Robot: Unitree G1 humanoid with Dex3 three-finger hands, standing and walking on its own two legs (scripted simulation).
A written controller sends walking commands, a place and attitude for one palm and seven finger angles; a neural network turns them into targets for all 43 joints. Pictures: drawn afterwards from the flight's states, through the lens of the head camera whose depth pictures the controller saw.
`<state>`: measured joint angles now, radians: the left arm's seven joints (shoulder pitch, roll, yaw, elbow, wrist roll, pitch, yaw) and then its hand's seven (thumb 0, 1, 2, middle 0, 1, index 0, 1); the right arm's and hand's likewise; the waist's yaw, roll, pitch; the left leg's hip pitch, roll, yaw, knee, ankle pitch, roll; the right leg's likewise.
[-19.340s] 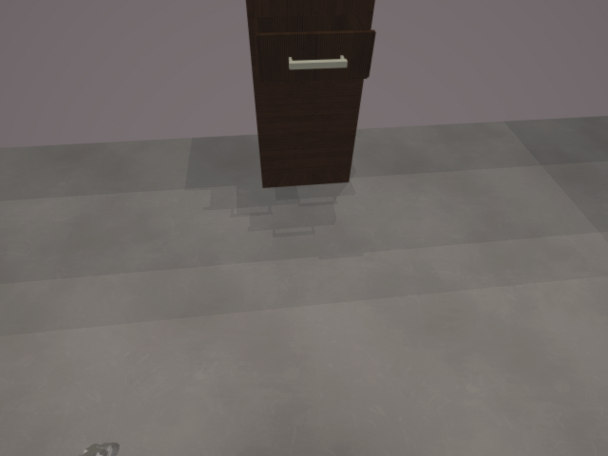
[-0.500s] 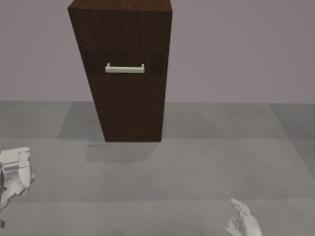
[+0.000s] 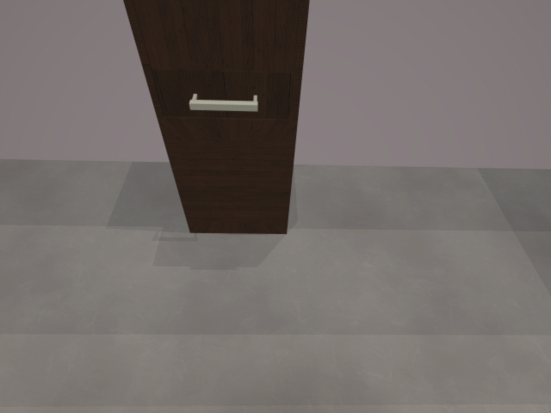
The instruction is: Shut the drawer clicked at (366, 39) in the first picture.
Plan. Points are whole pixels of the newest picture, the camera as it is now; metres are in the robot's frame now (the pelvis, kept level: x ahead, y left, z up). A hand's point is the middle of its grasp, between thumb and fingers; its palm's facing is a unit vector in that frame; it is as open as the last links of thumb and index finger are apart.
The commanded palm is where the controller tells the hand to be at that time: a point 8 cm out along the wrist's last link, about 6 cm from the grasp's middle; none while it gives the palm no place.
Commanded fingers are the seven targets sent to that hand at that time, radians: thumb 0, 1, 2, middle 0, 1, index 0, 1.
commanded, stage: let the arm hang, fingers relaxed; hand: left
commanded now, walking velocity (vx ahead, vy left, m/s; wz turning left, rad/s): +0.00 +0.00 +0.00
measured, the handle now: (224, 101) +0.90 +0.20 -0.07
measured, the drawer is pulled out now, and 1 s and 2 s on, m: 0.00 0.00 0.00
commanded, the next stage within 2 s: look to check the result in 0.62 s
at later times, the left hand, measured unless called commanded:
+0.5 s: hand out of the picture +0.05 +0.17 -0.17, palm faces +0.01 -0.97 -0.23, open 7.3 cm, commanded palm none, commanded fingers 0.00 0.90 0.90 -0.20 -0.30 -0.20 -0.30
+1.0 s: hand out of the picture +0.05 +0.18 -0.17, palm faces +0.01 -0.97 -0.26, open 7.4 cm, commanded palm none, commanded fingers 0.00 0.90 0.90 -0.20 -0.30 -0.20 -0.30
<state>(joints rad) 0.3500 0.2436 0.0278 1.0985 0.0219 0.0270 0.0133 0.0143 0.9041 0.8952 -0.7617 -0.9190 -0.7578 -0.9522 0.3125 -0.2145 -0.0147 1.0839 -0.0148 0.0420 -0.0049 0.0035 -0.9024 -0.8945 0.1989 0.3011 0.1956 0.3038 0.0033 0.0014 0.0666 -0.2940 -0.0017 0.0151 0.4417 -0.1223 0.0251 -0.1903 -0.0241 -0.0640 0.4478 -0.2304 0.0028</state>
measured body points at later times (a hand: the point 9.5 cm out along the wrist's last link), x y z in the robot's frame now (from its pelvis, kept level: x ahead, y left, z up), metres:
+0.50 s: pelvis +0.01 -0.02 +0.00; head +0.02 -0.03 +0.45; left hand +0.05 +0.22 -0.15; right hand +0.02 -0.25 -0.16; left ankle +0.07 +0.10 -0.74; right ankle +0.01 -0.13 -0.74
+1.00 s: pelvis +0.03 -0.02 +0.01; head +0.05 -0.03 +0.45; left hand +0.05 +0.23 -0.15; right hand +0.05 -0.27 -0.16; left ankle +0.07 +0.10 -0.74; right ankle +0.01 -0.13 -0.74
